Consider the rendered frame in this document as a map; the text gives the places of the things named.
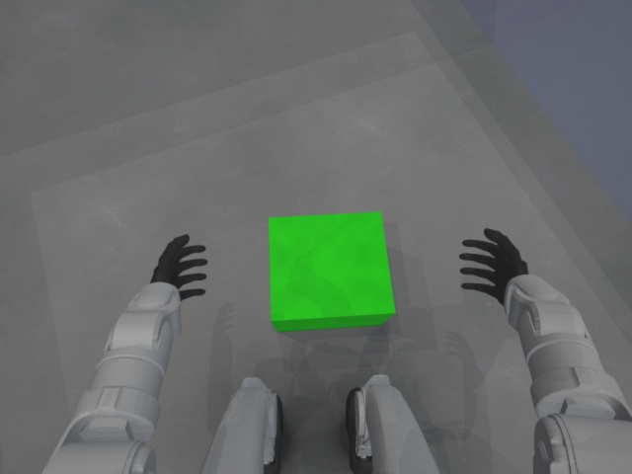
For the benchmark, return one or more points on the right robot hand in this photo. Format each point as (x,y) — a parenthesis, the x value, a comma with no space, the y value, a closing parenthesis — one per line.
(507,264)

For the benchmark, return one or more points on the robot left forearm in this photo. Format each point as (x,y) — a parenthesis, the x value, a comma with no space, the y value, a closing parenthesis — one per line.
(122,400)

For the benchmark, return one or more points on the carton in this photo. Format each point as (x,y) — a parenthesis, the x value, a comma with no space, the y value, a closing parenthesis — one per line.
(329,271)

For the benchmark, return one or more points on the left robot upper arm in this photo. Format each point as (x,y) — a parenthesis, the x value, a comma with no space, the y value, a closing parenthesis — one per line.
(104,457)

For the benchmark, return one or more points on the left robot hand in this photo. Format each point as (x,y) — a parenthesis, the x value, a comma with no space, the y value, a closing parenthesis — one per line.
(169,266)

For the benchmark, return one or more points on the robot right forearm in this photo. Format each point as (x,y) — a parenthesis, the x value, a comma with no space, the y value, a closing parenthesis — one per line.
(567,375)

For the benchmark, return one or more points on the right robot upper arm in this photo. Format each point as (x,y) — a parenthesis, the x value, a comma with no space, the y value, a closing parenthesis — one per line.
(568,444)

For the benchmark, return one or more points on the left robot foot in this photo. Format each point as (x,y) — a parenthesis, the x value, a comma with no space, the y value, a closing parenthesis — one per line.
(274,467)

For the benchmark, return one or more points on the right robot foot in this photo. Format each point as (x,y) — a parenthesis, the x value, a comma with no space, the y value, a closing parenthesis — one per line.
(359,464)

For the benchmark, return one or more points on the robot foot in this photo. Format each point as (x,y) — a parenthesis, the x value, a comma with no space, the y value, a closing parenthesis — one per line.
(359,464)
(274,467)

